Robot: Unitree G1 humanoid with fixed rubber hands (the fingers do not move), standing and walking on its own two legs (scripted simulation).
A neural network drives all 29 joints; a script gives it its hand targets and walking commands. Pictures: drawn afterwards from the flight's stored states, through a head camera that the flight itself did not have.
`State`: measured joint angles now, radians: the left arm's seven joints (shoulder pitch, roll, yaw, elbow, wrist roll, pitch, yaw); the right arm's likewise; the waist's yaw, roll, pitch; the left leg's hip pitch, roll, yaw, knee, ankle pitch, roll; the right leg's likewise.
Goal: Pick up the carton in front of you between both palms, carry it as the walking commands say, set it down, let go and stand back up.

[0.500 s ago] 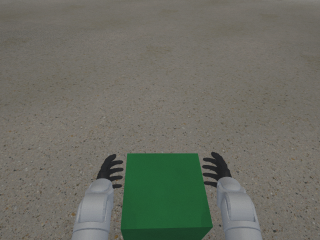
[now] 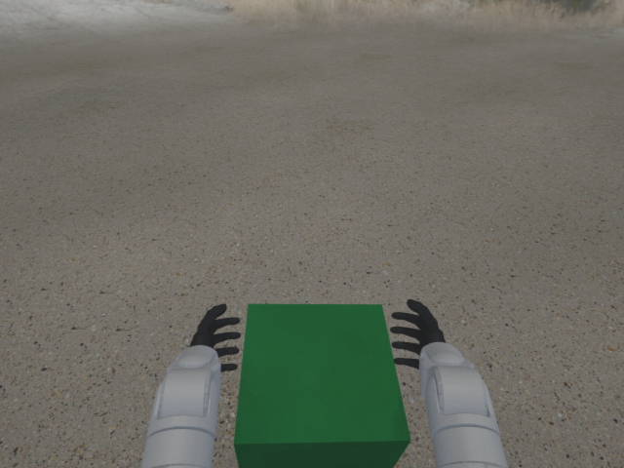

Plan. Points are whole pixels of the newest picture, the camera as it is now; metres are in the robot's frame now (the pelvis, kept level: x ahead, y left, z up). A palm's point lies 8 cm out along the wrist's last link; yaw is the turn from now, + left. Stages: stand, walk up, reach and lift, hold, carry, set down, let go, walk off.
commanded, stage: hold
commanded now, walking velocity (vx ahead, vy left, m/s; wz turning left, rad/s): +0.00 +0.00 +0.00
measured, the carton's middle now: (313, 402) +0.30 +0.00 -0.11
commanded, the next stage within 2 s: set down in 0.04 s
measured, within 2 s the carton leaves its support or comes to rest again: neither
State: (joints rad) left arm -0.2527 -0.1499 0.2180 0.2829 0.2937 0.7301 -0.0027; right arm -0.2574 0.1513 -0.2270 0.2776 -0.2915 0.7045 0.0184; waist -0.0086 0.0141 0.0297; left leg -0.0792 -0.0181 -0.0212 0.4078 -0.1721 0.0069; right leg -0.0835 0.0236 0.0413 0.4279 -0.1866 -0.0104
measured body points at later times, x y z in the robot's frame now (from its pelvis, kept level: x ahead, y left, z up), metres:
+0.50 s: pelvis +0.01 +0.00 -0.02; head +0.08 -0.01 +0.42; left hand +0.36 +0.14 -0.04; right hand +0.36 -0.15 -0.04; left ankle +0.05 +0.11 -0.74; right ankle +0.04 -0.11 -0.74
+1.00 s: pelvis -0.03 +0.00 -0.14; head +0.20 -0.02 +0.25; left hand +0.41 +0.13 -0.22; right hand +0.43 -0.16 -0.21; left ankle +0.05 +0.12 -0.74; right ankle +0.04 -0.12 -0.74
